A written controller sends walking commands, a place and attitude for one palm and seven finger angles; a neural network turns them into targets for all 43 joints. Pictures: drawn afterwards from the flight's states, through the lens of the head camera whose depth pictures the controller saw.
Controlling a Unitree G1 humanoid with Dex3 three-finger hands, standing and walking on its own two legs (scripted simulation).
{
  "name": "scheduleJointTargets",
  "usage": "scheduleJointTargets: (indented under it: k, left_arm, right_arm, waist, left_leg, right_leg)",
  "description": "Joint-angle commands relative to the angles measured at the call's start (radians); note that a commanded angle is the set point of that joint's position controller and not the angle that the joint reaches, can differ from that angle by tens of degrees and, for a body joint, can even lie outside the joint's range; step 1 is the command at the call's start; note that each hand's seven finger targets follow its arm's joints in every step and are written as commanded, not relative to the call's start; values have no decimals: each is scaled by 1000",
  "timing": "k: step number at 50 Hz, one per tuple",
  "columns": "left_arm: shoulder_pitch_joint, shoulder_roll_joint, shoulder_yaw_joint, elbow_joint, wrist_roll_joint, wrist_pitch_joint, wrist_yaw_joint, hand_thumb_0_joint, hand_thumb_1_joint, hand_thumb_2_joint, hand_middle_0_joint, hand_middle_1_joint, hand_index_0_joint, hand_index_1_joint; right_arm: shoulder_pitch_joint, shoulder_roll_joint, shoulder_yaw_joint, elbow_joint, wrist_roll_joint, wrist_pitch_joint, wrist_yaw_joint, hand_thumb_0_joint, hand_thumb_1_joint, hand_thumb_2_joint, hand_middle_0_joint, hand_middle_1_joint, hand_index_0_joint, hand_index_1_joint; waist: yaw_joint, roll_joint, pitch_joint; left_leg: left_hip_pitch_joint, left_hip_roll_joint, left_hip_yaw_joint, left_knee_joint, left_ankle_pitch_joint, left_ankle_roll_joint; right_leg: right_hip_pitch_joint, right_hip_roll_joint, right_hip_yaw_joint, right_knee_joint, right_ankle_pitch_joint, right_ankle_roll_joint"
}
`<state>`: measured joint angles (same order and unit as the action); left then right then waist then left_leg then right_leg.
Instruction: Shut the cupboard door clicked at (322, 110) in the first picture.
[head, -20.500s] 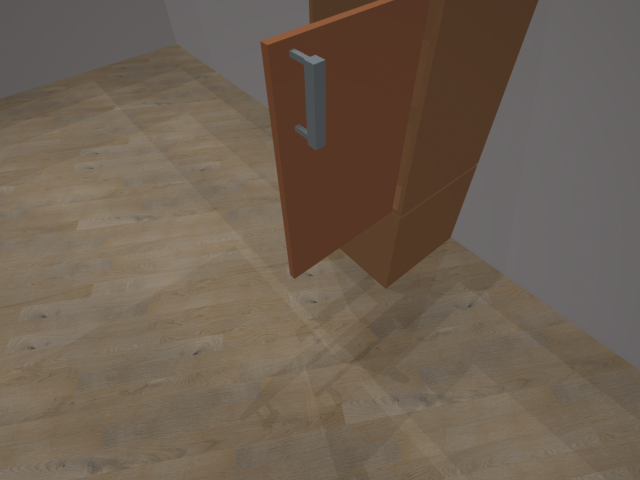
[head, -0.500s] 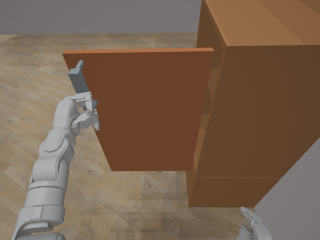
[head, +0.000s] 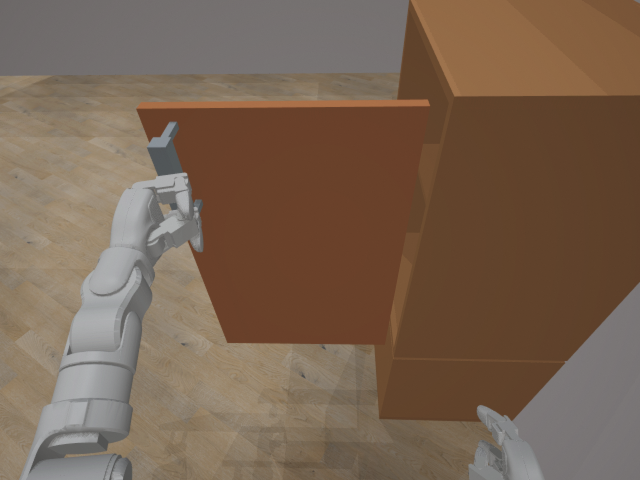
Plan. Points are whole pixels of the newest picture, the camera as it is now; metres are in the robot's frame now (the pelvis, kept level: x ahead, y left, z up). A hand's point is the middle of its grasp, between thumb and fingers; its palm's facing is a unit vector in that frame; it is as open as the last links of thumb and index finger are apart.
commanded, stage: push the door shut along its arc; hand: left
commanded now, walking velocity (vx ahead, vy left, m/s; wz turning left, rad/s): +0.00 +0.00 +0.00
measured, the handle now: (181, 180) +0.46 +0.22 +0.16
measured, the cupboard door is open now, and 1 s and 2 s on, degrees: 90 76 65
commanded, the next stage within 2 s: pull the fist back off the door in 1.48 s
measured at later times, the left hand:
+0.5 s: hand (199, 199) +0.42 +0.18 +0.16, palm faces -0.06 -1.00 -0.05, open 3.2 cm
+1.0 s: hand (250, 167) +0.49 +0.13 +0.16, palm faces -0.26 -0.97 +0.01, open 3.1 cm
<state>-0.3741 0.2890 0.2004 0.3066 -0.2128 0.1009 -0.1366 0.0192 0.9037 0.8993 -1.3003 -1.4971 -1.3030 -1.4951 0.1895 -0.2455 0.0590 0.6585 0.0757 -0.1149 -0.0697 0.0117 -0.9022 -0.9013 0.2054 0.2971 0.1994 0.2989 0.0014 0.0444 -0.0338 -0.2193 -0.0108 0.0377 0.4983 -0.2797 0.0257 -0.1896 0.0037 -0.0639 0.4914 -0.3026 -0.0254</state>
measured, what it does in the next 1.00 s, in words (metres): stands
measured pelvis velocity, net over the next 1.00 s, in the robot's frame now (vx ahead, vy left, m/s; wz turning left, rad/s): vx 0.00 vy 0.01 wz -0.02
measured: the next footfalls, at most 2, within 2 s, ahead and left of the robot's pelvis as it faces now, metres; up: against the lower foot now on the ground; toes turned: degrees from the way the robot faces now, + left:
none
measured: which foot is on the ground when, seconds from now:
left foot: down 0.00-1.00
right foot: down 0.00-1.00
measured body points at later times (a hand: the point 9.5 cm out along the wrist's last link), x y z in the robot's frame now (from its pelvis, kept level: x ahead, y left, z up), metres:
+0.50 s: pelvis -0.01 -0.01 +0.00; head +0.01 -0.02 +0.45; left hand +0.41 +0.24 +0.16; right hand +0.10 -0.27 -0.12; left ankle -0.01 +0.10 -0.74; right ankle -0.03 -0.10 -0.74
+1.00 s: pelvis +0.00 +0.01 -0.01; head +0.06 +0.01 +0.43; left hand +0.50 +0.18 +0.16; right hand +0.02 -0.26 -0.13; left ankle -0.01 +0.10 -0.74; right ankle -0.03 -0.10 -0.74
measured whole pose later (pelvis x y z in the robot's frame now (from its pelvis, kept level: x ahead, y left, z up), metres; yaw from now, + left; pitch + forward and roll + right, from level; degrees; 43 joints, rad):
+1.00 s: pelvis +0.00 +0.01 -0.01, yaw -1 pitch +10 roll -1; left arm -1.01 0.46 0.25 1.17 -0.17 -0.14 -0.40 0.02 0.90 0.90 -1.30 -1.50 -1.30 -1.49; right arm 0.37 -0.30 0.03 0.73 0.04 -0.13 -0.05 0.01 -0.90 -0.90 0.21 0.30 0.20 0.30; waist -0.15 0.03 -0.05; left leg -0.47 -0.01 0.05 0.62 -0.32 0.05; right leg -0.44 0.00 -0.05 0.60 -0.33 -0.01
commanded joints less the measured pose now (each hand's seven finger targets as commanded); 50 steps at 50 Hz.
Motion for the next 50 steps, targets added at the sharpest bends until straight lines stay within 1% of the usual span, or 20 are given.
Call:
scheduleJointTargets:
  k: [1,4,5,9,10,15,19,24,25,26,31,34,37,40,42,44,45,47,48,50]
  left_arm:
    - [-417,225,87,-97,-12,-47,-20,0,900,900,-1300,-1500,-1300,-1500]
    - [-483,231,81,-38,-17,-47,-47,0,900,900,-1300,-1500,-1300,-1500]
    - [-488,291,128,-16,-17,-59,-50,0,900,900,-1300,-1500,-1300,-1500]
    - [-581,261,83,-41,-17,-120,-88,0,900,900,-1300,-1500,-1300,-1500]
    - [-570,287,98,-6,-15,-126,-92,0,900,900,-1300,-1500,-1300,-1500]
    - [-656,317,96,71,-19,-160,-126,0,900,900,-1300,-1500,-1300,-1500]
    - [-775,283,37,170,-19,-180,-157,0,900,900,-1300,-1500,-1300,-1500]
    - [-891,273,2,285,-18,-224,-196,0,900,900,-1300,-1500,-1300,-1500]
    - [-901,299,16,314,-15,-235,-200,0,900,900,-1300,-1500,-1300,-1500]
    - [-918,272,-5,341,-17,-242,-209,0,900,900,-1300,-1500,-1300,-1500]
    - [-1015,348,50,460,-19,-283,-237,0,900,900,-1300,-1500,-1300,-1500]
    - [-1082,306,2,484,-5,-304,-256,0,900,900,-1300,-1500,-1300,-1500]
    - [-1100,333,26,530,0,-311,-260,0,900,900,-1300,-1500,-1300,-1500]
    - [-1136,306,3,540,2,-321,-269,0,900,900,-1300,-1500,-1300,-1500]
    - [-1142,350,51,558,3,-319,-269,0,900,900,-1300,-1500,-1300,-1500]
    - [-1153,344,56,590,1,-315,-267,0,900,900,-1300,-1500,-1300,-1500]
    - [-1151,375,75,619,7,-312,-259,0,900,900,-1300,-1500,-1300,-1500]
    - [-1163,434,123,652,22,-312,-252,0,900,900,-1300,-1500,-1300,-1500]
    - [-1167,422,110,655,29,-313,-252,0,900,900,-1300,-1500,-1300,-1500]
    - [-1172,497,158,652,49,-327,-245,0,900,900,-1300,-1500,-1300,-1500]
  right_arm:
    - [-74,-138,-50,-132,1,-36,-11,0,-900,-900,200,300,200,300]
    - [-61,-140,-50,-134,3,-29,-12,0,-900,-900,200,300,200,300]
    - [-53,-150,-54,-128,-1,-26,-14,0,-900,-900,200,300,200,300]
    - [-35,-142,-58,-141,0,-33,-12,0,-900,-900,200,300,200,300]
    - [-26,-147,-58,-135,-2,-31,-12,0,-900,-900,200,300,200,300]
    - [15,-165,-67,-112,-3,-30,-16,0,-900,-900,200,300,200,300]
    - [41,-170,-69,-88,2,-38,-17,0,-900,-900,200,300,200,300]
    - [81,-181,-73,-61,-2,-50,-17,0,-900,-900,200,300,200,300]
    - [92,-187,-75,-51,-4,-48,-18,0,-900,-900,200,300,200,300]
    - [95,-186,-72,-51,-5,-52,-16,0,-900,-900,200,300,200,300]
    - [141,-206,-76,-27,-14,-57,-16,0,-900,-900,200,300,200,300]
    - [160,-206,-78,-20,-16,-67,-11,0,-900,-900,200,300,200,300]
    - [186,-214,-83,-15,-21,-66,-7,0,-900,-900,200,300,200,300]
    - [211,-217,-87,-7,-29,-66,-5,0,-900,-900,200,300,200,300]
    - [224,-222,-91,-5,-32,-68,-1,0,-900,-900,200,300,200,300]
    - [237,-222,-91,-1,-34,-63,1,0,-900,-900,200,300,200,300]
    - [252,-225,-92,6,-39,-55,-2,0,-900,-900,200,300,200,300]
    - [265,-230,-94,2,-39,-52,1,0,-900,-900,200,300,200,300]
    - [268,-228,-93,-3,-40,-49,4,0,-900,-900,200,300,200,300]
    - [291,-233,-97,-4,-49,-38,3,0,-900,-900,200,300,200,300]
  waist:
    - [-14,-57,-194]
    - [-25,-55,-189]
    - [-22,-83,-202]
    - [-34,-32,-267]
    - [-32,-19,-249]
    - [-60,-65,-246]
    - [-87,-13,-222]
    - [-114,-27,-256]
    - [-117,-29,-251]
    - [-119,-18,-249]
    - [-132,-53,-280]
    - [-152,7,-304]
    - [-154,-12,-328]
    - [-162,0,-369]
    - [-155,7,-383]
    - [-157,-6,-374]
    - [-160,-46,-365]
    - [-160,-50,-354]
    - [-161,-30,-357]
    - [-149,-23,-406]
  left_leg:
    - [123,12,-44,-43,252,9]
    - [111,8,-43,-39,241,10]
    - [103,9,-39,-33,237,14]
    - [139,6,-39,-21,298,15]
    - [126,7,-36,-16,286,16]
    - [110,4,-39,-9,251,24]
    - [105,0,-50,-5,202,21]
    - [101,-1,-58,12,193,24]
    - [95,3,-57,17,185,26]
    - [87,-2,-60,19,182,26]
    - [54,-1,-69,38,185,26]
    - [86,1,-74,52,203,21]
    - [80,5,-82,63,212,20]
    - [113,12,-91,73,273,17]
    - [119,12,-98,83,297,14]
    - [95,12,-96,83,308,12]
    - [74,16,-93,84,312,17]
    - [37,14,-89,85,298,18]
    - [34,13,-84,88,298,17]
    - [38,16,-83,96,348,19]
  right_leg:
    - [-12,-11,32,-62,293,3]
    - [-26,-12,36,-62,293,4]
    - [-10,-15,44,-67,295,7]
    - [2,-11,44,-42,361,1]
    - [-6,-12,47,-45,349,2]
    - [-26,-11,51,-49,329,7]
    - [-93,-7,52,-48,265,1]
    - [-122,-5,51,-33,256,-1]
    - [-127,-8,53,-32,245,0]
    - [-138,-6,53,-27,245,-2]
    - [-149,-5,55,-2,258,-2]
    - [-201,-3,51,12,254,-4]
    - [-215,1,48,23,254,-4]
    - [-231,2,37,40,278,-5]
    - [-239,6,38,46,297,-6]
    - [-242,8,35,52,305,-6]
    - [-232,7,33,52,311,-3]
    - [-229,9,41,55,317,-1]
    - [-236,8,43,57,318,-1]
    - [-205,5,44,69,355,-1]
